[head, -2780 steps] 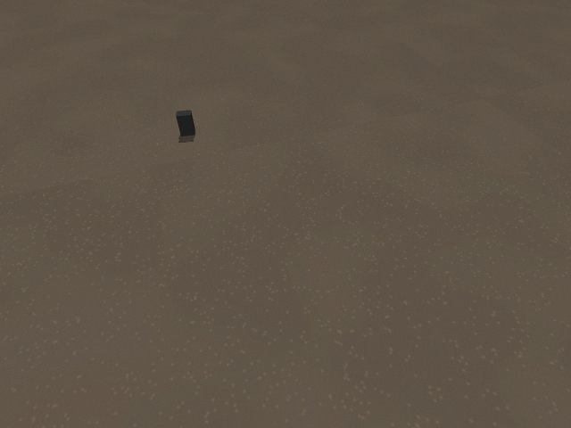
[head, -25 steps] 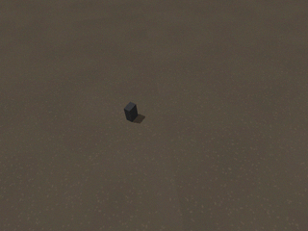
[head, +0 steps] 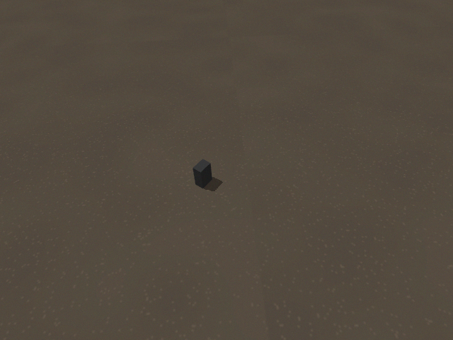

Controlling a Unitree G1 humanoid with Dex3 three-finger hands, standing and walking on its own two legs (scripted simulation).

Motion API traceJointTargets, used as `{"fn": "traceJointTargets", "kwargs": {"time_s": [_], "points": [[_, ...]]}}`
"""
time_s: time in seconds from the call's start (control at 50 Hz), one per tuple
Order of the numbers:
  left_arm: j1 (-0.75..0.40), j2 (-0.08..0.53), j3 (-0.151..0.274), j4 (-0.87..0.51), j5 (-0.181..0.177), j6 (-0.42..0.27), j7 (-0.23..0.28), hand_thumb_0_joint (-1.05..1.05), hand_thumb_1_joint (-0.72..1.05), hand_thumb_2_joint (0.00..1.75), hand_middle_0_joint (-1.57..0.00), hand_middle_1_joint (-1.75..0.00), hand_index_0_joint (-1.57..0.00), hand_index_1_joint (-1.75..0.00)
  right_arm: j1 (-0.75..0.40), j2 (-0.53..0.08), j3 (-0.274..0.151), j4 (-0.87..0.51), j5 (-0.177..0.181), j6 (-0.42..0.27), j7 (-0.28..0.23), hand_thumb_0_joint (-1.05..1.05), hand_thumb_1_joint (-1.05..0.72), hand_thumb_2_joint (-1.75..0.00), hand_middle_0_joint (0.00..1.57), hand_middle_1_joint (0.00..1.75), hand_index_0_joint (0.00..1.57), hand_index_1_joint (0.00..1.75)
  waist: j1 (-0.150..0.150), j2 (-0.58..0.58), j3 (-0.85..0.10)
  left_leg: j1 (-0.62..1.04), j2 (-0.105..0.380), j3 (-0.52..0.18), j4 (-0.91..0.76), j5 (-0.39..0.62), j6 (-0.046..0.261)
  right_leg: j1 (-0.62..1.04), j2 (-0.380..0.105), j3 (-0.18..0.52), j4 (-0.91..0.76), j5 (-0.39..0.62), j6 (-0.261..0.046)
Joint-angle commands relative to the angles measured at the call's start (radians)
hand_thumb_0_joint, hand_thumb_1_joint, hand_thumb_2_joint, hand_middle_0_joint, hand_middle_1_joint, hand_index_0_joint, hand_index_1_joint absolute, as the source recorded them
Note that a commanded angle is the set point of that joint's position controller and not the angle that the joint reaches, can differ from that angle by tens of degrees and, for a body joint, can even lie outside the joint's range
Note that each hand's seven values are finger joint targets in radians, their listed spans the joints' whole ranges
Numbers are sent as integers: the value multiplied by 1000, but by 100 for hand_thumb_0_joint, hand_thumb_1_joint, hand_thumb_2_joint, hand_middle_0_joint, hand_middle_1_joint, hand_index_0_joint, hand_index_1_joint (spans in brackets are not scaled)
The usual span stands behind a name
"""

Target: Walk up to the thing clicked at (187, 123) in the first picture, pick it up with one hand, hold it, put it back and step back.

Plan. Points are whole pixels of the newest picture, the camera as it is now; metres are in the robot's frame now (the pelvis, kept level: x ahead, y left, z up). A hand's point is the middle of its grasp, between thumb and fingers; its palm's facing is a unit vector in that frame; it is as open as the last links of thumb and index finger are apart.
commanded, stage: step back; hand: left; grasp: from above
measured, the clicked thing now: (202, 173) +1.12 +0.19 -0.70
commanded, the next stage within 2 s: stand in 0.44 s
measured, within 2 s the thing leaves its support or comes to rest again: neither
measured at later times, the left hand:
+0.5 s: hand out of the picture +0.16 +0.28 -0.14, palm faces +0.01 -0.93 -0.35, open 7.4 cm
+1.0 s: hand out of the picture +0.08 +0.26 -0.14, palm faces -0.02 -0.94 -0.33, open 7.4 cm
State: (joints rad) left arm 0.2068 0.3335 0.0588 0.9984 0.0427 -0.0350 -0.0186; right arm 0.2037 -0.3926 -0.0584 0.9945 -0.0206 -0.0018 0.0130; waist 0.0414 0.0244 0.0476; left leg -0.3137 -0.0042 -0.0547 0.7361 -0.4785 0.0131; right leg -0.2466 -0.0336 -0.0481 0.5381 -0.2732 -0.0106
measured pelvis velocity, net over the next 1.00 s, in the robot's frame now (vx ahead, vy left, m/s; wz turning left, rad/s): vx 0.01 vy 0.01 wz -0.01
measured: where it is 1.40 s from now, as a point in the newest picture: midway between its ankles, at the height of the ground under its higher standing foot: outside the picture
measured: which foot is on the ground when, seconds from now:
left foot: down 0.00-1.00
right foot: down 0.00-1.00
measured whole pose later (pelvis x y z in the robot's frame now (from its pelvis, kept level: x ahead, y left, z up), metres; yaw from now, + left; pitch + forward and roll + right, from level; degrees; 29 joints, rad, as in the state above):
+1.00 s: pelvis +0.01 +0.01 +0.01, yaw -1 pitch -3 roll +0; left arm 0.10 0.34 0.01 1.16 0.01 -0.01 -0.02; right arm 0.09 -0.35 -0.01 1.14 -0.01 -0.01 0.01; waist 0.01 0.00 0.07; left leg -0.11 0.02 0.00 0.32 -0.16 -0.02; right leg -0.11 -0.03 -0.02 0.33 -0.16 0.02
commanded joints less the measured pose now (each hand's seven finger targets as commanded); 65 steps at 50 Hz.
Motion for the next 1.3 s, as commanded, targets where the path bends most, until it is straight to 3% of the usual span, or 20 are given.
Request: {"fn": "traceJointTargets", "kwargs": {"time_s": [0.0, 0.02, 0.04, 0.06, 0.08, 0.1, 0.14, 0.18, 0.2, 0.24, 0.26, 0.36, 0.42, 0.56, 0.76, 0.9, 1.0, 1.12, 1.2, 1.28], "points": [[-118, 291, 57, -90, -12, -20, 20, 0, 90, 90, -20, -30, -20, -30, 53, -119, -33, -40, -7, -41, -10, 0, -90, -90, 20, 30, 20, 30, -61, -180, -65, 90, 9, 71, -280, 167, -9, 34, -196, 186, -115, 153, -126], [-104, 258, 43, -90, -19, -13, 20, 0, 90, 90, -20, -30, -20, -30, 47, -126, -41, -32, -12, -47, -15, 0, -90, -90, 20, 30, 20, 30, -62, -147, -83, 157, -2, 60, -358, 286, -6, 27, -149, 125, -33, 282, -92], [-94, 223, 30, -94, -24, -10, 21, 0, 90, 90, -20, -30, -20, -30, 45, -147, -50, -29, -19, -51, -21, 0, -90, -90, 20, 30, 20, 30, -62, -99, -115, 231, 48, -17, -353, 403, 14, -17, -111, 82, 56, 340, -50], [-88, 187, 18, -105, -32, -8, 21, 0, 90, 90, -20, -30, -20, -30, 36, -190, -58, -34, -26, -55, -27, 0, -90, -90, 20, 30, 20, 30, -51, 21, -137, 280, 177, -171, -382, 489, 54, -98, -44, 36, 156, 236, -15], [-80, 177, 13, -95, -40, 2, 22, 0, 90, 90, -20, -30, -20, -30, -38, -229, -57, -53, -21, -56, -30, 0, -90, -90, 20, 30, 20, 30, -20, 67, -117, 264, 284, -289, -404, 405, 121, -154, 9, 9, 123, -41, 4], [-90, 222, 25, -71, -37, 10, 24, 0, 90, 90, -20, -30, -20, -30, -68, -256, -57, -54, -9, -50, -26, 0, -90, -90, 20, 30, 20, 30, -33, 77, -93, 117, 307, -270, -389, 300, 187, -37, -10, 43, 133, -223, -5], [-79, 219, 17, -47, -30, -1, 20, 0, 90, 90, -20, -30, -20, -30, -131, -218, -41, -49, -11, -35, -19, 0, -90, -90, 20, 30, 20, 30, 0, 71, -39, 35, 221, -142, -365, 250, 114, 59, -17, 43, -47, -97, -18], [-38, 247, 29, -26, -32, -17, 28, 0, 90, 90, -20, -30, -20, -30, -139, -171, -24, -57, -2, -39, -24, 0, -90, -90, 20, 30, 20, 30, 3, 48, -91, 51, 120, -19, -224, 541, 34, 163, -78, 107, -79, 309, -31], [-22, 267, 33, -18, -35, -22, 33, 0, 90, 90, -20, -30, -20, -30, -125, -162, -23, -50, 5, -39, -25, 0, -90, -90, 20, 30, 20, 30, -3, 28, -121, 56, 86, 14, -170, 574, 13, 190, -105, 144, -69, 412, -49], [-79, 293, 35, -22, -34, -20, 35, 0, 90, 90, -20, -30, -20, -30, -84, -151, -24, -25, 4, -34, -26, 0, -90, -90, 20, 30, 20, 30, -35, -2, -119, 99, 82, 7, -201, 480, 9, 133, -145, 182, -50, 360, -82], [-122, 275, 30, -36, -35, -17, 36, 0, 90, 90, -20, -30, -20, -30, -70, -162, -28, -10, 0, -34, -27, 0, -90, -90, 20, 30, 20, 30, -50, 1, -119, 133, 100, -5, -229, 534, 19, 115, -124, 147, -33, 363, -70], [-131, 240, 17, -24, -35, -9, 39, 0, 90, 90, -20, -30, -20, -30, -107, -170, -32, 0, 9, -35, -33, 0, -90, -90, 20, 30, 20, 30, -35, -15, -136, 175, 130, -10, -222, 747, 44, 134, -73, 71, 7, 426, -35], [-121, 212, -1, 7, -46, 2, 37, 0, 90, 90, -20, -30, -20, -30, -126, -178, -14, 5, 14, -37, -33, 0, -90, -90, 20, 30, 20, 30, -28, -15, -106, 175, 147, -57, -293, 769, 42, 142, -73, 90, -40, 428, -12], [-160, 218, -6, 24, -39, 5, 37, 0, 90, 90, -20, -30, -20, -30, -164, -163, -5, 18, 15, -38, -31, 0, -90, -90, 20, 30, 20, 30, -34, -5, -156, 263, 139, -22, -337, 782, 12, 203, -90, 87, -115, 470, -10], [-196, 228, -13, 68, -34, 3, 24, 0, 90, 90, -20, -30, -20, -30, -196, -152, 10, 52, 13, -31, -17, 0, -90, -90, 20, 30, 20, 30, -38, -14, -58, 199, 127, -29, -464, 395, -3, 171, -96, 110, -251, 183, 1], [-182, 229, -14, 85, -31, -4, 20, 0, 90, 90, -20, -30, -20, -30, -174, -162, 12, 72, 9, -35, -13, 0, -90, -90, 20, 30, 20, 30, -41, -7, -63, 196, 134, -34, -484, 346, -3, 167, -102, 119, -273, 154, -1], [-167, 235, -17, 94, -30, 0, 19, 0, 90, 90, -20, -30, -20, -30, -152, -161, 12, 85, 7, -27, -9, 0, -90, -90, 20, 30, 20, 30, -43, -34, -7, 172, 119, -39, -492, 207, -4, 74, -95, 134, -311, -29, -2], [-137, 234, -20, 94, -31, -3, 17, 0, 90, 90, -20, -30, -20, -30, -137, -166, 12, 85, 6, -29, -8, 0, -90, -90, 20, 30, 20, 30, -41, -25, -35, 165, 128, -42, -485, 237, 1, 91, -97, 136, -296, 30, -5], [-132, 242, -18, 91, -31, 0, 16, 0, 90, 90, -20, -30, -20, -30, -114, -163, 16, 91, 5, -27, -7, 0, -90, -90, 20, 30, 20, 30, -41, -37, -14, 147, 125, -48, -486, 186, 1, 63, -95, 144, -298, -37, -4], [-129, 243, -18, 86, -33, -3, 17, 0, 90, 90, -20, -30, -20, -30, -117, -161, 20, 88, 4, -31, -9, 0, -90, -90, 20, 30, 20, 30, -40, -19, -54, 153, 131, -44, -479, 284, 0, 111, -100, 138, -271, 88, -8]]}}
